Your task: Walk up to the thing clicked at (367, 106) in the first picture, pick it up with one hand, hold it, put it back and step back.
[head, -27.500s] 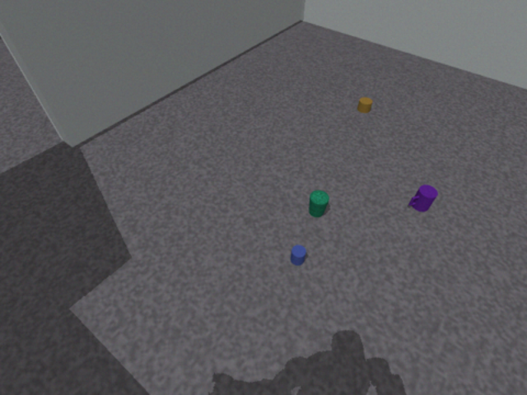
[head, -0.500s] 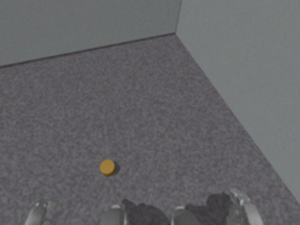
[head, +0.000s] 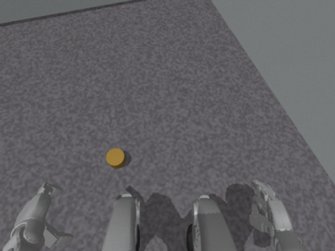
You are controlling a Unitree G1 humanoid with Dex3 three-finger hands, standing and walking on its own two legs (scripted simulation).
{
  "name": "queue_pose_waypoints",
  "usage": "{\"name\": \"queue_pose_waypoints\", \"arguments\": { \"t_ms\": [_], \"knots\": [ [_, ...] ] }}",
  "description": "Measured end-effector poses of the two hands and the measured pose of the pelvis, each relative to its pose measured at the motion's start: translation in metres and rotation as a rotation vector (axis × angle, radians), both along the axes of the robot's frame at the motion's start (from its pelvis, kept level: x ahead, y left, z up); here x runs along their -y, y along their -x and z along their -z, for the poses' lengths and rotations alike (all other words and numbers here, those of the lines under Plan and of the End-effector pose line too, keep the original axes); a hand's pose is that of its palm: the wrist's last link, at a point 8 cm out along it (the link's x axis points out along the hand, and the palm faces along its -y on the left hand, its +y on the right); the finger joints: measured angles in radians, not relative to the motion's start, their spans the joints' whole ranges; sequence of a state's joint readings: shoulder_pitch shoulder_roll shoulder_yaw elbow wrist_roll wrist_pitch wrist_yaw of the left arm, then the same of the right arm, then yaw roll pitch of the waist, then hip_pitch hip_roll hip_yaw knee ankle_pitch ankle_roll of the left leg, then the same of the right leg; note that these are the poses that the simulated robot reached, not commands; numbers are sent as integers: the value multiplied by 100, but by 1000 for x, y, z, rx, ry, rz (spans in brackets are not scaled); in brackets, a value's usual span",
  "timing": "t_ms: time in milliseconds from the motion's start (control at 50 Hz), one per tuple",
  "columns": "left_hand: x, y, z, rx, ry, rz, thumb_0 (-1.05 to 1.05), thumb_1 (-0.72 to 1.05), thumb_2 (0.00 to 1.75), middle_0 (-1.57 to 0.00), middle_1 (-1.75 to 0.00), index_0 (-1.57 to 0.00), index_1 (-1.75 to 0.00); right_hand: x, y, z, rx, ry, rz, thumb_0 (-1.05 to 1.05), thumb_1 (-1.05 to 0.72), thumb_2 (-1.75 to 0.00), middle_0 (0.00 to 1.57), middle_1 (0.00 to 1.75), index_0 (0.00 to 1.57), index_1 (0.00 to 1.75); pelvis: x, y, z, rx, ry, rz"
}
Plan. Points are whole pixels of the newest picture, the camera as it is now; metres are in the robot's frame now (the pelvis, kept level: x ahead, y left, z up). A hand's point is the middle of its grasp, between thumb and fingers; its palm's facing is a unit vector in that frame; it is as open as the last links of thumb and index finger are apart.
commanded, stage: rise first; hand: left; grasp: from above
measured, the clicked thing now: (116, 158) +0.47 +0.23 -0.56
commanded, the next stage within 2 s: approach in 1.64 s
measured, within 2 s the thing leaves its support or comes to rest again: neither
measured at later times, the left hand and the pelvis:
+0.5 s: hand (82, 178) +0.33 +0.29 -0.31, palm faces -0.46 -0.24 -0.85, open 14.0 cm; pelvis -0.06 +0.00 -0.18, yaw -3 degrees
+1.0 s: hand (90, 167) +0.39 +0.29 -0.39, palm faces -0.45 -0.02 -0.89, open 14.2 cm; pelvis -0.06 +0.01 -0.24, yaw -5 degrees
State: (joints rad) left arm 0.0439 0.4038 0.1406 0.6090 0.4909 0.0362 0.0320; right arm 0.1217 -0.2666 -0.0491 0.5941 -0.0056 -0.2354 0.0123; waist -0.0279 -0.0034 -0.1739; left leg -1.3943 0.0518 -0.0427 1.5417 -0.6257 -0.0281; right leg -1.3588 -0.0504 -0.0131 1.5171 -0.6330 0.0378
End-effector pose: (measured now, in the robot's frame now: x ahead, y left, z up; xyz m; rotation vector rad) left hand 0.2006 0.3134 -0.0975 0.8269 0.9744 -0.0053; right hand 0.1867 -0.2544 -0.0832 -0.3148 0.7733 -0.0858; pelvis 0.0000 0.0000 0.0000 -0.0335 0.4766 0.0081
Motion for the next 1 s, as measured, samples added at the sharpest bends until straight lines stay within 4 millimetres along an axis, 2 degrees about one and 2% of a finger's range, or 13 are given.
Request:
{"name": "queue_pose_waypoints", "arguments": {
  "t_ms": [100,180,280,380,540,680,820,1000],
  "knots": [
    [1,-34,45,71,-85,142,0,-50,99,-5,-110,-6,-110,12,11,57,-65,16,5,1,-85,-89,21,30,20,30,2,11,47,-65,1,6],
    [2,-58,78,111,-156,235,0,-50,100,-5,-110,-6,-110,17,27,104,-134,17,14,1,-85,-89,21,30,20,30,2,22,83,-96,4,11],
    [5,-88,112,149,-232,334,0,-52,102,-5,-109,-6,-110,19,59,156,-231,10,32,1,-86,-89,21,30,20,30,3,37,123,-111,10,16],
    [8,-113,138,170,-284,412,0,-53,104,-6,-108,-6,-109,19,97,192,-326,3,67,1,-87,-89,21,30,20,30,3,48,152,-110,19,23],
    [11,-139,167,183,-340,525,0,-55,106,-6,-107,-6,-108,21,154,217,-449,22,131,1,-88,-90,21,30,20,30,0,59,184,-98,36,32],
    [12,-156,193,205,-381,612,0,-55,105,-7,-104,-7,-105,26,185,226,-528,64,157,1,-89,-90,21,30,20,30,-3,64,207,-82,54,36],
    [14,-173,216,228,-417,672,0,-55,105,-7,-101,-7,-102,26,198,237,-574,92,159,1,-90,-90,21,30,20,30,-7,65,226,-77,71,38],
    [19,-191,236,231,-448,730,0,-54,104,-7,-99,-8,-100,17,197,254,-606,81,143,1,-91,-90,21,30,20,30,-10,61,241,-89,79,42]
  ]
}}
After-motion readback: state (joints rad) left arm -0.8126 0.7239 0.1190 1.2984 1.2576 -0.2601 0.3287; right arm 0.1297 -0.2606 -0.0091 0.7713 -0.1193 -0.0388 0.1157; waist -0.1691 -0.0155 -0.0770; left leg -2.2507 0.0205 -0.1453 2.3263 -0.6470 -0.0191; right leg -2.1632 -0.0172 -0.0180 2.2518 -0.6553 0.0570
